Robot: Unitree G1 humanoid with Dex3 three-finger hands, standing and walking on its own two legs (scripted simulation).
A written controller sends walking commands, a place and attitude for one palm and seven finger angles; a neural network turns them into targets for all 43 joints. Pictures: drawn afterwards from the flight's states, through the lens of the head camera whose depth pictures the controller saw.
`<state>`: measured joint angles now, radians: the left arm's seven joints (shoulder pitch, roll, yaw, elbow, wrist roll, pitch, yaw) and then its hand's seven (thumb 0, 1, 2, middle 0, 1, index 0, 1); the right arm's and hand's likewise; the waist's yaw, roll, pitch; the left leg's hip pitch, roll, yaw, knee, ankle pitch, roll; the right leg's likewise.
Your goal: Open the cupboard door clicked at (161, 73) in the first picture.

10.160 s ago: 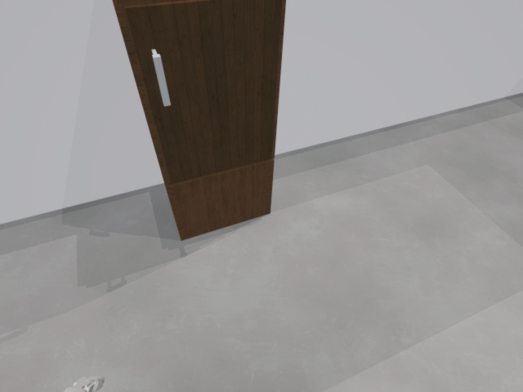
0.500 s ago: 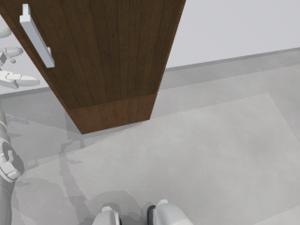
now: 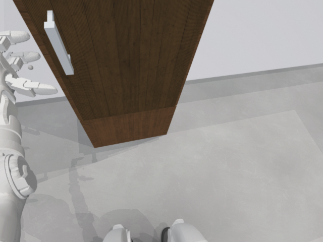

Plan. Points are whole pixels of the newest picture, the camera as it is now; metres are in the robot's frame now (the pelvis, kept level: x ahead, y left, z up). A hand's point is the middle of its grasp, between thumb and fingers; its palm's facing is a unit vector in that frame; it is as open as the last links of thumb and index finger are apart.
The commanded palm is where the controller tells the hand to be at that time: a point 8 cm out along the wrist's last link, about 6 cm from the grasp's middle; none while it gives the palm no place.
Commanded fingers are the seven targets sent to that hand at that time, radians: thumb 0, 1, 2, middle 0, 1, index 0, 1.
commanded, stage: slide the fingers in behind the handle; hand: left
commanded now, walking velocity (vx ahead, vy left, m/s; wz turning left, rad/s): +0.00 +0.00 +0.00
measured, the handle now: (60, 45) +0.56 +0.21 +0.09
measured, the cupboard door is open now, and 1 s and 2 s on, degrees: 0 0 0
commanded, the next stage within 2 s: close the thumb around the handle in 1.68 s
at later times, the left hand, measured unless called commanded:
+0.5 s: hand (49, 65) +0.51 +0.23 +0.08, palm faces +0.17 -0.99 -0.03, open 13.8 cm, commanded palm +0.48 +0.26 +0.08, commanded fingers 0.00 -0.50 0.30 -0.30 -1.20 -0.30 -1.20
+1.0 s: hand (63, 65) +0.51 +0.20 +0.08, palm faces +0.16 -0.99 +0.01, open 14.0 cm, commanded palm +0.48 +0.24 +0.08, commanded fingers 0.00 -0.50 0.30 -0.30 -1.20 -0.30 -1.20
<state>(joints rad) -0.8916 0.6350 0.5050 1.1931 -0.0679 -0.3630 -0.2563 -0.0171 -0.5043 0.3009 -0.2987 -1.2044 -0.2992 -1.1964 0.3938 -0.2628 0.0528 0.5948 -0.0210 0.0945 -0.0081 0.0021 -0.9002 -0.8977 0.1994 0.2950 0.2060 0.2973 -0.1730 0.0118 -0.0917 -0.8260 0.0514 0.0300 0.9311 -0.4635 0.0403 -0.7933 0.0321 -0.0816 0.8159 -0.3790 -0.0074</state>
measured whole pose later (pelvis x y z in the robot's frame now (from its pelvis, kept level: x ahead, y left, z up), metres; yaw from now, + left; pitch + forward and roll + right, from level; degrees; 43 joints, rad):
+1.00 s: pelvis +0.00 -0.01 +0.00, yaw +0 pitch +21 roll -3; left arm -0.93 0.52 0.45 1.21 -0.06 -0.37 -0.13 -0.02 -0.50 0.30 -0.30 -1.20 -0.30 -1.20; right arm 0.42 -0.27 0.04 0.61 -0.03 0.07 0.01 0.00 -0.90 -0.90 0.20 0.29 0.21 0.30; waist -0.18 0.02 -0.10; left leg -0.83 0.05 0.03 0.92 -0.45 0.03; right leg -0.81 0.04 -0.08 0.83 -0.38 -0.02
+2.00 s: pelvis -0.02 -0.01 +0.00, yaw +1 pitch +20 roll -3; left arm -0.98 0.46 0.39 1.23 -0.03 -0.41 -0.04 -0.02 -0.29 0.39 -0.31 -1.23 -0.31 -1.22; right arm 0.42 -0.27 0.03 0.64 -0.05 0.04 0.03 0.00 -0.90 -0.90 0.20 0.29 0.20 0.30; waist -0.19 0.03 -0.10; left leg -0.86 0.04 0.03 0.94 -0.44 0.03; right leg -0.84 0.02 -0.08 0.86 -0.38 -0.02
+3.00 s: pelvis +0.01 -0.01 +0.01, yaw -1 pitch +16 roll -2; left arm -0.49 0.25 0.27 0.73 -0.14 -0.36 -0.04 0.00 0.74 0.77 -0.36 -1.35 -0.33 -1.33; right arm 0.41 -0.25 0.00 0.59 0.00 0.06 0.05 0.01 -0.90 -0.90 0.20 0.29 0.20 0.30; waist -0.10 0.04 -0.14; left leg -0.67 0.05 0.06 0.83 -0.44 0.03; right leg -0.67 0.04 -0.04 0.77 -0.37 -0.02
